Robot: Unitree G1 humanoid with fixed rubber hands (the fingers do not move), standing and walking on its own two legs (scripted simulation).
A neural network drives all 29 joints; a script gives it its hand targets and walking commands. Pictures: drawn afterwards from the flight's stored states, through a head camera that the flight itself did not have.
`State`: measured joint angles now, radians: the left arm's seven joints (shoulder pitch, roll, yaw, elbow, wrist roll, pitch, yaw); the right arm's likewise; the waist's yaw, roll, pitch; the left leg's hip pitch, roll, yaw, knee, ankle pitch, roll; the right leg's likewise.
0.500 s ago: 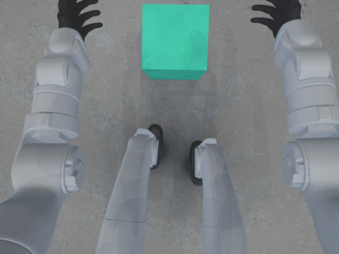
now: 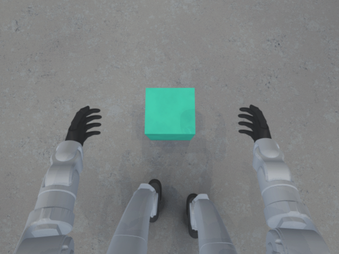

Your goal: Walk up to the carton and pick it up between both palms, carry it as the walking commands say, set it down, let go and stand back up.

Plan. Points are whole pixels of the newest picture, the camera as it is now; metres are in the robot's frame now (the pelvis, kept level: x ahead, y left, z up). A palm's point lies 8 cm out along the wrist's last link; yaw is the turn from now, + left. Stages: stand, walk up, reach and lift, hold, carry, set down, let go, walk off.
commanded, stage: let go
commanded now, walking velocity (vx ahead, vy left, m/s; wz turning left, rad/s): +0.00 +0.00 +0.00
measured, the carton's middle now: (170, 116) +0.50 +0.04 -0.58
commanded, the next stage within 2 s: stand in 0.92 s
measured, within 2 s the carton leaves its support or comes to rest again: neither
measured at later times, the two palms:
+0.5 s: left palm (43, 213) +0.18 +0.24 -0.01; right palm (312, 216) +0.21 -0.24 -0.02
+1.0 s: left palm (33, 230) +0.15 +0.26 -0.02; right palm (319, 241) +0.17 -0.24 +0.00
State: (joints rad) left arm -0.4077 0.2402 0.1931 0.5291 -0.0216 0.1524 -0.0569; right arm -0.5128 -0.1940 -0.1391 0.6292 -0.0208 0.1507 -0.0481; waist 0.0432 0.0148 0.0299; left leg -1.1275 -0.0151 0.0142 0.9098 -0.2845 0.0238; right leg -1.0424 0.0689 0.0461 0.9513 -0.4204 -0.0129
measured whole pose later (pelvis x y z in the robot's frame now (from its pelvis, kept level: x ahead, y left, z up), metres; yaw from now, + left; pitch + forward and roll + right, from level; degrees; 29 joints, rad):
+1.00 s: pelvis +0.00 +0.01 +0.06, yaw +1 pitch -6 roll +0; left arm 0.20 0.24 0.08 0.48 -0.02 0.16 -0.03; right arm 0.17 -0.20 -0.12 0.57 -0.02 0.08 0.03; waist 0.04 -0.04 0.08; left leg -0.24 -0.03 0.01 0.57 -0.23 0.03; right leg -0.15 0.05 0.06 0.59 -0.36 -0.01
